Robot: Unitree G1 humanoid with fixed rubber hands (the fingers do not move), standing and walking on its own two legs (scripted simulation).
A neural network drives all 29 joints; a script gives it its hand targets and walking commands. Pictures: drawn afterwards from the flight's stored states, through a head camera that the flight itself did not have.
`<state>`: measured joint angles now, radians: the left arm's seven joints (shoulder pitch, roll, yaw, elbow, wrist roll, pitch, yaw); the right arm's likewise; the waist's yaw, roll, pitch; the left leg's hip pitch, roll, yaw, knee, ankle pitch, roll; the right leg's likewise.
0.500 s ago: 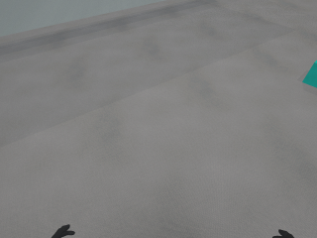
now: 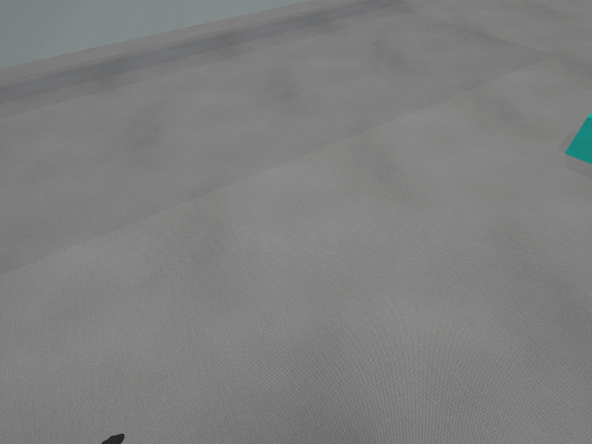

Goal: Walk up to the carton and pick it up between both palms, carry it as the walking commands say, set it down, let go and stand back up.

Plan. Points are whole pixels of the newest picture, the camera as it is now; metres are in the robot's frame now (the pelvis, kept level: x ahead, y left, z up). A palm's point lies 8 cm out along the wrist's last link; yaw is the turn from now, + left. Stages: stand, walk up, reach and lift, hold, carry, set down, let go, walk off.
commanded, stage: stand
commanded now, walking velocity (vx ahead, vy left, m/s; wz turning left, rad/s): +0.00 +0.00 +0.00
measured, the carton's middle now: out of the picture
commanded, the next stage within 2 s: walk up in 0.06 s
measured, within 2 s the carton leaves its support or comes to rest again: neither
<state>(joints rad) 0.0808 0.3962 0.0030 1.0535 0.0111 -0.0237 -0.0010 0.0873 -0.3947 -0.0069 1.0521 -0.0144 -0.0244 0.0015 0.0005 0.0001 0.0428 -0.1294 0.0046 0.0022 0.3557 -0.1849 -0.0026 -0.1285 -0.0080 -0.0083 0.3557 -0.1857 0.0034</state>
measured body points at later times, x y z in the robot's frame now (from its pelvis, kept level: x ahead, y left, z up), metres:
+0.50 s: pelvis +0.04 -0.05 -0.01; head +0.04 -0.05 +0.44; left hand +0.27 +0.26 -0.06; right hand +0.08 -0.45 -0.06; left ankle +0.01 +0.12 -0.75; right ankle +0.10 -0.23 -0.71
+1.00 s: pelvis +0.26 -0.18 -0.03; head +0.26 -0.15 +0.42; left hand +0.52 +0.08 -0.12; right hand +0.19 -0.55 -0.07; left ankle +0.39 -0.12 -0.75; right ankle +0.12 -0.26 -0.72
